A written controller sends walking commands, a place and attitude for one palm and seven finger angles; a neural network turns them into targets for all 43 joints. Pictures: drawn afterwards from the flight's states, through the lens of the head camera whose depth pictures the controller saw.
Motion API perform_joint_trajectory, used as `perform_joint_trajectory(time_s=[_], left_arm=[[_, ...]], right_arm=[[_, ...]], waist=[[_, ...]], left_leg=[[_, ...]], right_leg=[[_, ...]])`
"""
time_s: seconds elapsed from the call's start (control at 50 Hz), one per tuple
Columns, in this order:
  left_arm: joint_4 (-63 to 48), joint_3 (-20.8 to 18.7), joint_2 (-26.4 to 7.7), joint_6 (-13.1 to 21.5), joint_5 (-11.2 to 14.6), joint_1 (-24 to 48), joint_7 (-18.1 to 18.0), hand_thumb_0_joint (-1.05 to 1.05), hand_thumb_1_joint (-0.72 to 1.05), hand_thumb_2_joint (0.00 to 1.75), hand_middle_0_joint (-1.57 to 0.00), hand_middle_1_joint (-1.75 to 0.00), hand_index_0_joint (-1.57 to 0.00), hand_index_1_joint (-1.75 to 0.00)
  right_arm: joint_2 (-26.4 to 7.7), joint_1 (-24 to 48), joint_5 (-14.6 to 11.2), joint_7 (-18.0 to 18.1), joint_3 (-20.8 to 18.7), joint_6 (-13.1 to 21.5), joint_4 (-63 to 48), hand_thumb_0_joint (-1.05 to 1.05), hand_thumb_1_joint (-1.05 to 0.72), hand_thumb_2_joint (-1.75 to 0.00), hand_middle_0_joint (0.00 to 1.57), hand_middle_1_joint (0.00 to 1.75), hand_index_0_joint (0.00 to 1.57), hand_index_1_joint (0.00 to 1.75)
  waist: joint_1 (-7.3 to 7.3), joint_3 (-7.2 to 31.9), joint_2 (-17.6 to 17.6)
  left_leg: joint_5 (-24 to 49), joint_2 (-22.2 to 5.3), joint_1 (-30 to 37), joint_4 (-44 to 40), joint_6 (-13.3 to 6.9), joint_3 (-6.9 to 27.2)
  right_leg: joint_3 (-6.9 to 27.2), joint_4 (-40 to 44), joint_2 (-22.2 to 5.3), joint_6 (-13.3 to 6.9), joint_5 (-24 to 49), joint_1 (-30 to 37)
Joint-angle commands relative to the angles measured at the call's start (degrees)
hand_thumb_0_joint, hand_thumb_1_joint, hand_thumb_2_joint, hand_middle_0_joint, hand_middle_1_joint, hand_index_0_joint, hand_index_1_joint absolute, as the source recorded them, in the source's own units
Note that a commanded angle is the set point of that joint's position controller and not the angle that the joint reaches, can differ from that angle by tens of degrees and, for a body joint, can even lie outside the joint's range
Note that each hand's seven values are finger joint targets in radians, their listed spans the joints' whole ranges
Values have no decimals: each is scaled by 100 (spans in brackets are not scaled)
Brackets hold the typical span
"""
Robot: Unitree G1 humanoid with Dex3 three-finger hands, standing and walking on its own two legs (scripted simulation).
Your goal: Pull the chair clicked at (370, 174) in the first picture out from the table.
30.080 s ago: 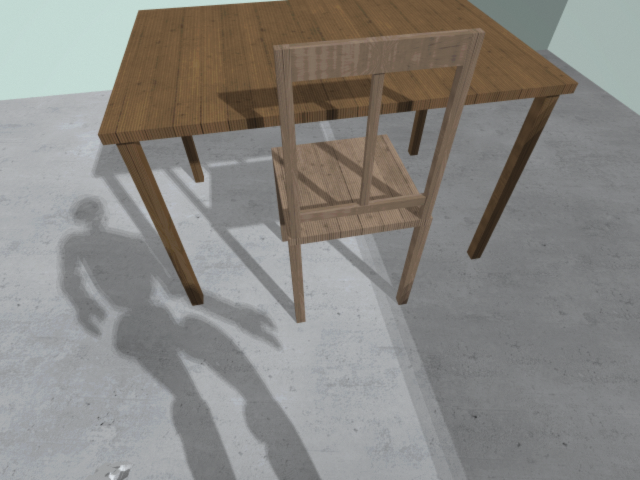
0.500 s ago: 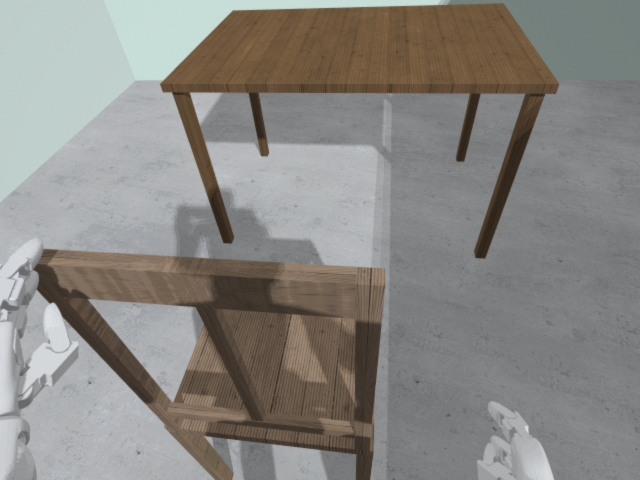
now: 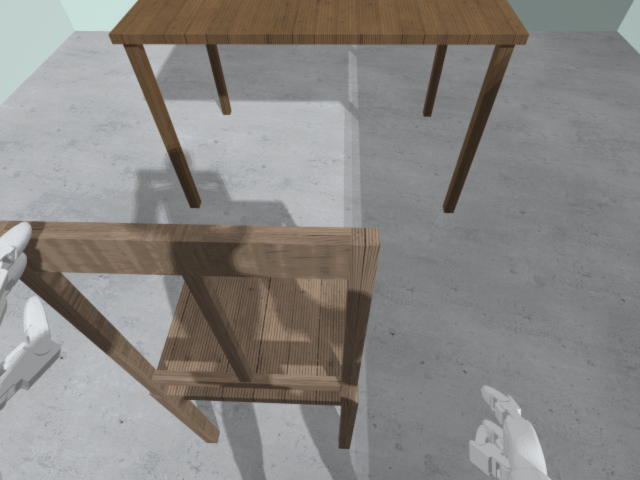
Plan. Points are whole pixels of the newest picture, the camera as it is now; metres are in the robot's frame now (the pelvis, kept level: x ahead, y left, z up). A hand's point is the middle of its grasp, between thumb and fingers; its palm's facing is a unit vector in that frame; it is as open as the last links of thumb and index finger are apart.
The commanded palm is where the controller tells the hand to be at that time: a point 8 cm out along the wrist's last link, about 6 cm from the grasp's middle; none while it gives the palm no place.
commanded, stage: step back with the hand held close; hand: left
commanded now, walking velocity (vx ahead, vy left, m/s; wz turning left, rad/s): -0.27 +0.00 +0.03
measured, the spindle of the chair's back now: (225, 336) +0.31 +0.17 -0.05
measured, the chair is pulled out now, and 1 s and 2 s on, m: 0.78 0.78 0.78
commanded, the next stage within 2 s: stop stepping back and stand still in 1.40 s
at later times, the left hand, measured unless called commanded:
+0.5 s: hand out of the picture +0.14 +0.28 +0.16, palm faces +0.45 -0.75 -0.48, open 7.5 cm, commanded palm +0.08 +0.31 +0.18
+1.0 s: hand out of the picture +0.13 +0.26 +0.17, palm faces +0.48 -0.72 -0.49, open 7.4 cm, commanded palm +0.06 +0.30 +0.18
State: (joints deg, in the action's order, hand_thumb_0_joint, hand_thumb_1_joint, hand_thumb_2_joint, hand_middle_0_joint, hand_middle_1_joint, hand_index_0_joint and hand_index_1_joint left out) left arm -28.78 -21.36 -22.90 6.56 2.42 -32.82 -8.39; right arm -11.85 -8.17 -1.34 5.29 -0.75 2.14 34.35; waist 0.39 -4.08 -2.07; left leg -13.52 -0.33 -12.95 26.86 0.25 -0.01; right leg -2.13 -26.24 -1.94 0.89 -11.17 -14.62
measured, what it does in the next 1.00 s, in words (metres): shifts its weight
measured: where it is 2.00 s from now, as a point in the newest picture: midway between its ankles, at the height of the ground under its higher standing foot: outside the picture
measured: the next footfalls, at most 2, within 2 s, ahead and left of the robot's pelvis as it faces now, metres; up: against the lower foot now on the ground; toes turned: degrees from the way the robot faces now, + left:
left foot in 1.12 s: -0.03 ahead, +0.13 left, +0.00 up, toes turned +3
right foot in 1.42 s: -0.12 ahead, -0.16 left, +0.00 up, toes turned -2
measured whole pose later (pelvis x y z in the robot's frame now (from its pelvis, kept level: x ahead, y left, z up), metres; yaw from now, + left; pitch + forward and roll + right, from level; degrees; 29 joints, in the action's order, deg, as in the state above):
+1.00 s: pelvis -0.07 -0.01 -0.02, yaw +3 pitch +1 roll -1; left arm -30.7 -26.9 -24.1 15.0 1.2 -30.2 -9.6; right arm -11.2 -10.9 0.1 4.7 -1.2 8.7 36.9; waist -0.1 -2.2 -0.6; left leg -17.6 -1.2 -27.4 41.5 0.6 2.4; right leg -2.0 -35.7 -0.3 0.2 -12.9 -23.8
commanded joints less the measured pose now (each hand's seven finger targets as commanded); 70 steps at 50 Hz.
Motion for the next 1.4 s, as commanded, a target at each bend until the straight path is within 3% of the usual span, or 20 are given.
perform_joint_trajectory(time_s=[0.0, 0.24, 0.4, 0.54, 0.64, 0.76, 0.82, 0.88, 0.94, 0.98, 1.02, 1.06, 1.08, 1.1, 1.12, 1.14, 1.16, 1.2, 1.26, 1.38], left_arm=[[-1090, -1067, -1123, 388, 49, -39, -229, 0, 90, 90, -20, -30, -20, -30], [-1330, -963, -1141, 617, -66, 304, -337, 0, 90, 90, -20, -30, -20, -30], [-1219, -993, -1141, 703, -64, 274, -348, 0, 90, 90, -20, -30, -20, -30], [-1333, -1067, -1159, 818, -97, 335, -331, 0, 90, 90, -20, -30, -20, -30], [-1476, -1167, -1197, 931, -147, 321, -365, 0, 90, 90, -20, -30, -20, -30], [-1641, -1374, -1275, 1084, -69, 42, -344, 0, 90, 90, -20, -30, -20, -30], [-1334, -1409, -1097, 1103, -181, 71, -321, 0, 90, 90, -20, -30, -20, -30], [-1246, -1364, -1179, 1163, -118, 238, -265, 0, 90, 90, -20, -30, -20, -30], [-1178, -1216, -1237, 1161, -35, 402, -239, 0, 90, 90, -20, -30, -20, -30], [-1296, -1101, -1229, 1084, -19, 562, -239, 0, 90, 90, -20, -30, -20, -30], [-1296, -1162, -1191, 1055, -48, 423, -228, 0, 90, 90, -20, -30, -20, -30], [-1403, -1284, -1249, 1089, -76, 251, -227, 0, 90, 90, -20, -30, -20, -30], [-1518, -1315, -1225, 1146, -89, 130, -225, 0, 90, 90, -20, -30, -20, -30], [-1664, -1431, -1352, 1226, -142, 74, -227, 0, 90, 90, -20, -30, -20, -30], [-1772, -1316, -1199, 1263, -117, 55, -176, 0, 90, 90, -20, -30, -20, -30], [-1902, -1331, -1217, 1368, -51, 118, -146, 0, 90, 90, -20, -30, -20, -30], [-1784, -1438, -1253, 1394, -40, 49, -133, 0, 90, 90, -20, -30, -20, -30], [-2204, -1314, -1170, 1350, 27, 225, -112, 0, 90, 90, -20, -30, -20, -30], [-2134, -1122, -1006, 1386, 36, 167, -50, 0, 90, 90, -20, -30, -20, -30], [-1254, -1335, -1168, 1239, 98, -66, 28, 0, 90, 90, -20, -30, -20, -30]], right_arm=[[-606, 487, -12, 68, -287, 301, -892, 0, -90, -90, 20, 30, 20, 30], [-707, 186, 47, 92, -174, 541, -977, 0, -90, -90, 20, 30, 20, 30], [-764, 117, 49, 105, -197, 723, -884, 0, -90, -90, 20, 30, 20, 30], [-773, 72, 100, 44, -232, 792, -874, 0, -90, -90, 20, 30, 20, 30], [-794, 39, 118, 19, -242, 839, -878, 0, -90, -90, 20, 30, 20, 30], [-739, 96, 153, 44, -280, 955, -719, 0, -90, -90, 20, 30, 20, 30], [-773, 124, 69, 48, -305, 985, -818, 0, -90, -90, 20, 30, 20, 30], [-687, 6, 57, 37, -339, 998, -701, 0, -90, -90, 20, 30, 20, 30], [-650, -139, 157, -33, -416, 977, -445, 0, -90, -90, 20, 30, 20, 30], [-607, 62, 155, -100, -408, 902, -454, 0, -90, -90, 20, 30, 20, 30], [-497, 208, 160, -101, -310, 834, -506, 0, -90, -90, 20, 30, 20, 30], [-464, 285, 134, -40, -210, 770, -554, 0, -90, -90, 20, 30, 20, 30], [-584, 276, 134, 4, -258, 776, -567, 0, -90, -90, 20, 30, 20, 30], [-744, 382, 156, 27, -366, 806, -584, 0, -90, -90, 20, 30, 20, 30], [-552, 185, 219, -39, -360, 861, -607, 0, -90, -90, 20, 30, 20, 30], [-642, 102, 219, -85, -448, 945, -520, 0, -90, -90, 20, 30, 20, 30], [-565, 155, 285, -84, -445, 1047, -468, 0, -90, -90, 20, 30, 20, 30], [-648, 58, 256, -154, -466, 1118, -399, 0, -90, -90, 20, 30, 20, 30], [-674, -54, 170, -230, -476, 1188, -342, 0, -90, -90, 20, 30, 20, 30], [-729, 158, 191, -201, -381, 1105, -341, 0, -90, -90, 20, 30, 20, 30]], waist=[[16, 1122, -95], [-22, 579, -244], [-26, 707, -472], [-30, 742, -22], [-55, 677, -264], [-26, 1461, -457], [-42, 859, -1191], [-56, 899, 8], [-151, 1072, 1112], [-83, 1143, 1431], [-83, 1127, 1208], [-115, 935, 867], [-89, 939, 340], [-73, 1026, -897], [-124, 1341, -1338], [-114, 1422, -1173], [-62, 1499, -1512], [-104, 1552, -1535], [-33, 1433, -1299], [-13, 1155, -900]], left_leg=[[1251, -783, -304, -389, -198, 601], [-1659, -674, -1409, -552, -274, 737], [-1546, -760, -1533, -659, -288, 826], [-1482, -684, -1745, -317, -288, 820], [-2413, -717, -2137, -285, -345, 909], [-210, -961, -1610, -323, -341, 1021], [-2531, -1393, -3437, -1096, -627, 1238], [-1216, -878, -2364, 62, -392, 842], [-817, -71, -915, 1706, 7, 275], [-1063, 50, -609, 2774, 41, 300], [-1130, -75, -773, 2201, -17, 432], [-462, -197, -538, 379, -81, 351], [404, -611, -599, -607, -236, 700], [1620, -1428, -651, -910, -574, 1493], [3097, -1945, -220, -671, -775, 1622], [3941, -2011, 50, -489, -876, 1190], [4153, -2118, -108, -359, -1004, 1327], [5028, -1951, 460, -37, -858, 908], [4814, -1700, 948, 5, -586, 725], [1990, -1539, -33, 15, -390, 794]], right_leg=[[464, 86, -535, -163, 1184, 681], [657, 547, -450, -147, -1439, 44], [517, 237, -351, -129, -1002, 277], [699, 150, -447, -224, -758, 175], [816, 131, -463, -291, -1850, -30], [412, -685, -304, -209, 320, 508], [233, -1631, 17, -62, -556, 1352], [749, -835, -372, -259, 495, 466], [1856, 767, -1468, -871, 649, -821], [1890, 1119, -1962, -1149, 474, -1015], [1480, 797, -1822, -1074, 1113, -611], [902, 178, -1217, -587, 1095, -466], [633, -470, -711, -311, 972, -257], [356, -1502, -210, -62, 616, -284], [287, -2349, -37, 1, -1090, -747], [427, -2912, 63, -38, -1598, -936], [456, -3233, -9, -24, -1837, -1032], [382, -2776, -1, -27, -1574, -1090], [35, -1560, 11, -167, -986, -866], [-173, 225, -71, -61, 98, 253]])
